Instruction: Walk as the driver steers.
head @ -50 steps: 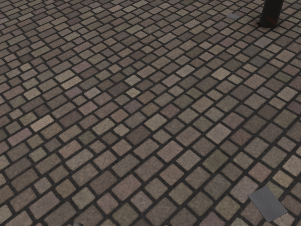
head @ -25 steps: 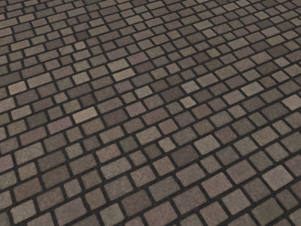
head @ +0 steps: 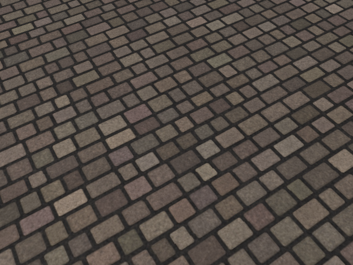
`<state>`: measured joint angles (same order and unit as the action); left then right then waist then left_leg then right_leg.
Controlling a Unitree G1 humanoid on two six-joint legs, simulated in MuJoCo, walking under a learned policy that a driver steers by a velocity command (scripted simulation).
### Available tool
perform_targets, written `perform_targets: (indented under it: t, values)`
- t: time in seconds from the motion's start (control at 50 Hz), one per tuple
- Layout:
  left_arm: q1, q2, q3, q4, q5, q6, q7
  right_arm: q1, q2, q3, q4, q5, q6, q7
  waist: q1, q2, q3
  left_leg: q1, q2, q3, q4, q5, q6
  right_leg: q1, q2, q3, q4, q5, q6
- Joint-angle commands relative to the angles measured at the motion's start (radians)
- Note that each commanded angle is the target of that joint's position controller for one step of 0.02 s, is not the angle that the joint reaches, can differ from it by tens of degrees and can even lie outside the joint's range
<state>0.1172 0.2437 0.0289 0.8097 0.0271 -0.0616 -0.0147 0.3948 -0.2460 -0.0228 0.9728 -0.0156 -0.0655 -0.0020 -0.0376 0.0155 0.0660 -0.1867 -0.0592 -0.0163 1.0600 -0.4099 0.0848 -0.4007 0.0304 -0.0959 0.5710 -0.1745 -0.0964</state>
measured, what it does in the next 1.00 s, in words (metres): walks ahead, turning right: left foot, then right foot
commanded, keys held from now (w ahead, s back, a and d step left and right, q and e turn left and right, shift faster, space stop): w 0.36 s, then w+e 0.64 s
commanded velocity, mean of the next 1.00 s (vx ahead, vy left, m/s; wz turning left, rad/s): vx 0.50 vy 0.00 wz -0.25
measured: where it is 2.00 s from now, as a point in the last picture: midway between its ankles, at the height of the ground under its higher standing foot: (218, 172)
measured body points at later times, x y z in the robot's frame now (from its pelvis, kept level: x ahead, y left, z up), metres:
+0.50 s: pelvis +0.28 +0.03 +0.00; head +0.31 +0.04 +0.45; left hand +0.23 +0.28 -0.15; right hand +0.46 -0.20 -0.10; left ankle +0.38 +0.11 -0.73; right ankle +0.10 -0.07 -0.68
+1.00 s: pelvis +0.53 -0.01 -0.01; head +0.56 -0.03 +0.44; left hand +0.79 +0.15 -0.11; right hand +0.41 -0.23 -0.15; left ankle +0.38 +0.11 -0.71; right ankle +0.61 -0.09 -0.73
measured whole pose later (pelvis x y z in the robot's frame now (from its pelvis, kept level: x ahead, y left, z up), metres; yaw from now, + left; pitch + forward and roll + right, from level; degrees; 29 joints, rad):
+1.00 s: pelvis +0.53 -0.01 -0.01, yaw -18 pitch +0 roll +1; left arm 0.03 0.21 0.04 0.82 0.04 -0.02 -0.05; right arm 0.42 -0.21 -0.04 1.01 -0.02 -0.06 -0.03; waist -0.04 0.00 0.06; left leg 0.07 0.06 0.34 0.52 -0.49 -0.01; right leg -0.44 0.03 -0.14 0.58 -0.19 -0.18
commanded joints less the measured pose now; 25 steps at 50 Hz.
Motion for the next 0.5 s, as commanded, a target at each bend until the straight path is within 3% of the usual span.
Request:
perform_targets:
  t: [0.02,0.06,0.12,0.24,0.34,0.38,0.4,0.42,0.44,0.46,0.48,0.5]
  values:
    - [0.145,0.1,0.034,0.021,-0.014,-0.005,0.001,-0.02,-0.099,-0.024,-0.076,-0.005,-0.014,0.008,0.047,-0.049,-0.047,-0.384,0.108,-0.05,0.157,0.089,0.008,0.313,-0.311,0.429,-0.363,-0.032,-0.153]
    - [0.15,0.073,0.024,0.048,-0.013,-0.019,0.004,0.008,-0.07,-0.017,-0.061,-0.024,0.013,0.02,0.008,-0.079,-0.033,-0.297,0.129,-0.03,0.095,0.122,-0.014,0.21,-0.254,0.313,-0.404,0.082,-0.121]
    - [0.208,0.104,0.033,0.088,-0.019,-0.039,0.0,-0.059,-0.055,-0.015,-0.084,-0.023,0.03,0.031,0.002,-0.068,-0.016,-0.357,0.153,0.002,0.021,0.198,-0.042,0.21,-0.232,0.239,-0.449,0.163,-0.131]
    - [0.303,0.101,0.029,0.14,-0.024,-0.038,0.002,-0.312,-0.033,-0.002,-0.161,-0.014,0.025,0.037,0.061,-0.071,0.025,-0.42,0.154,0.064,-0.313,0.407,-0.076,0.286,-0.181,0.142,-0.464,0.271,-0.099]
    - [0.374,0.111,0.029,0.181,-0.011,-0.032,0.015,-0.427,-0.047,-0.001,-0.199,-0.011,0.018,0.031,0.093,-0.08,0.034,-0.413,0.122,0.078,-0.46,0.394,-0.046,0.437,-0.235,0.148,-0.414,0.383,-0.097]
    - [0.371,0.118,0.031,0.191,-0.006,-0.027,0.023,-0.425,-0.061,-0.007,-0.205,-0.013,0.01,0.028,0.08,-0.08,0.033,-0.378,0.106,0.074,-0.498,0.32,-0.021,0.484,-0.258,0.162,-0.358,0.482,-0.09]
    - [0.353,0.125,0.032,0.191,-0.004,-0.024,0.026,-0.383,-0.07,-0.013,-0.196,-0.014,0.004,0.024,0.053,-0.083,0.017,-0.311,0.085,0.074,-0.524,0.275,-0.007,0.49,-0.258,0.165,-0.3,0.588,-0.08]
    - [0.335,0.135,0.034,0.19,-0.004,-0.022,0.027,-0.29,-0.084,-0.022,-0.167,-0.015,-0.004,0.017,0.012,-0.082,-0.029,-0.193,0.054,0.082,-0.559,0.243,0.008,0.482,-0.244,0.163,-0.194,0.7,-0.068]
    - [0.318,0.13,0.031,0.186,-0.008,-0.02,0.024,-0.124,-0.109,-0.036,-0.112,-0.024,-0.017,0.007,-0.059,-0.045,-0.121,0.027,0.049,0.081,-0.623,0.283,0.033,0.415,-0.198,0.132,-0.009,0.682,-0.049]
    - [0.31,0.096,0.019,0.152,-0.02,-0.025,0.02,0.056,-0.187,-0.058,-0.08,-0.049,-0.027,-0.009,-0.119,0.042,-0.256,0.299,0.249,-0.123,-0.634,0.203,0.081,0.219,-0.143,0.099,0.269,0.396,-0.031]
    - [0.447,-0.017,-0.002,0.14,-0.057,-0.021,0.017,0.085,-0.28,-0.084,-0.077,-0.055,-0.018,-0.008,-0.057,0.272,-0.373,0.541,0.525,-0.564,-0.731,0.131,0.197,-0.133,0.034,0.033,0.605,-0.311,0.01]
    - [0.385,0.115,0.032,0.161,-0.027,-0.008,0.028,0.019,-0.208,-0.072,-0.093,-0.022,-0.006,-0.001,-0.055,0.094,-0.307,0.439,0.49,-0.582,-0.775,0.065,0.177,-0.199,-0.012,0.146,0.687,-0.322,-0.006]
